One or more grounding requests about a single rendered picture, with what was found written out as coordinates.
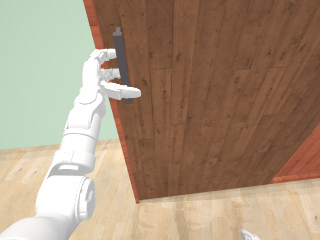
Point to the robot left forearm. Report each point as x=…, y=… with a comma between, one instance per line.
x=75, y=156

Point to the wardrobe door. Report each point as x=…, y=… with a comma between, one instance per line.
x=230, y=89
x=306, y=159

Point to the right robot hand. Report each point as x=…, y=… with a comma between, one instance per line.
x=248, y=236

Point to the left robot upper arm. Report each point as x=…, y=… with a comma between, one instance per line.
x=63, y=202

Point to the handle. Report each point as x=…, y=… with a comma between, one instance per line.
x=121, y=60

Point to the left robot hand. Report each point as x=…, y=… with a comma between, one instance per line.
x=92, y=74

